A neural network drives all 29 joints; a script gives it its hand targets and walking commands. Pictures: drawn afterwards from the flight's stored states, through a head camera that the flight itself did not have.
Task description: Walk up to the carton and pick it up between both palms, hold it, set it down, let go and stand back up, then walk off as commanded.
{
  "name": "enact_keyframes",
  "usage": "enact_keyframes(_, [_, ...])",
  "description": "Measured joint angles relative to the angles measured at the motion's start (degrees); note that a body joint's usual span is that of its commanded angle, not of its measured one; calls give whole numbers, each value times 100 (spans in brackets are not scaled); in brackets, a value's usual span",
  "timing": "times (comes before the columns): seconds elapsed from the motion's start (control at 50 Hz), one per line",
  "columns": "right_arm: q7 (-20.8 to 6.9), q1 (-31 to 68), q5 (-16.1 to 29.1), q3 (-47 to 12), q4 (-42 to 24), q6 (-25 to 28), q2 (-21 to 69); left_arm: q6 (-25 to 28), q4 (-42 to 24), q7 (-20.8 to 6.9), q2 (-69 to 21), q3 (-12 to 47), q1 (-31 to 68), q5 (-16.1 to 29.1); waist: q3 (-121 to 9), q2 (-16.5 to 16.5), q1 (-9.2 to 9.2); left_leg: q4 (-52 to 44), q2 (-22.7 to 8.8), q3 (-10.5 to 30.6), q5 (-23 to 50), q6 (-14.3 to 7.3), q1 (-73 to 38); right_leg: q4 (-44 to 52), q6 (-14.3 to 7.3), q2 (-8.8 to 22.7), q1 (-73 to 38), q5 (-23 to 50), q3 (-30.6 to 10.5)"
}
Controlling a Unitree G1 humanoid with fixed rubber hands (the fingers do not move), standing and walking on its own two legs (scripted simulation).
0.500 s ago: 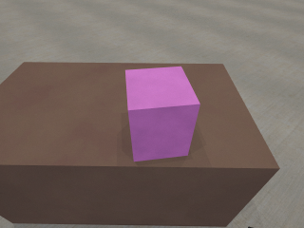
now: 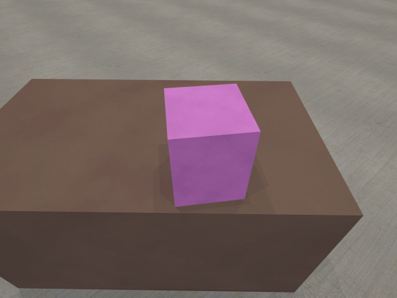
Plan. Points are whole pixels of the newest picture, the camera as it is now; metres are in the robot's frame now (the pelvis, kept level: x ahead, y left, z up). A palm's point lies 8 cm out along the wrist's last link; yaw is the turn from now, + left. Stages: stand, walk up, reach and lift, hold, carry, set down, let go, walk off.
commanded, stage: stand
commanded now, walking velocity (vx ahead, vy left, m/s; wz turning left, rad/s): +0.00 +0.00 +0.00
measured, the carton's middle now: (205, 145) +0.50 +0.04 +0.02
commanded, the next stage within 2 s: walk off in 0.58 s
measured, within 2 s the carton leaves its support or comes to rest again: neither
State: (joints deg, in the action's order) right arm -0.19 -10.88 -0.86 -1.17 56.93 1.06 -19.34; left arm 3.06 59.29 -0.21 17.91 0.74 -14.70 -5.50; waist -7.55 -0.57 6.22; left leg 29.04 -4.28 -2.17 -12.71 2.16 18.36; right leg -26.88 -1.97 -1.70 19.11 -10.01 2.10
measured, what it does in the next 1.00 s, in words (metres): stands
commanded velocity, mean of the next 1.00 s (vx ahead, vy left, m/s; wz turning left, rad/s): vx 0.00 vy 0.00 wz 0.00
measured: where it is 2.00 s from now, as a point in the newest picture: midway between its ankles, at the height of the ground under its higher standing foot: outside the picture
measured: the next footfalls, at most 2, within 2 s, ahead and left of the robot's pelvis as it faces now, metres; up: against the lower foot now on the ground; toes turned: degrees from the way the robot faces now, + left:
right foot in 1.60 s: -0.03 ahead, -0.11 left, +0.00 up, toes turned +5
left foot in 1.98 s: -0.15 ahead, +0.13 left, +0.00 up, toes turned -2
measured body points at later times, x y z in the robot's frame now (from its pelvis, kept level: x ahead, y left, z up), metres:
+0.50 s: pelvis +0.00 +0.00 +0.00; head -0.02 +0.00 +0.45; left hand +0.03 +0.29 -0.13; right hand +0.12 -0.28 -0.12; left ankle +0.02 +0.14 -0.74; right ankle +0.04 -0.10 -0.74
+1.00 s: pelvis -0.02 +0.02 -0.01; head -0.01 +0.02 +0.44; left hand +0.00 +0.31 -0.15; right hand +0.09 -0.29 -0.13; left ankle -0.02 +0.13 -0.73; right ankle +0.04 -0.10 -0.74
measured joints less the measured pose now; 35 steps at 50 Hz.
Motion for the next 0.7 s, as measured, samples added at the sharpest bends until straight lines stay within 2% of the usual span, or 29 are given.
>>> enact_keyframes(0.7, [-8,0,0,0,16,-2,8,0,27,0,0,0,1,0,133,1,0,-53,2,0,17,0,-1,52,0,0,-1,15,0])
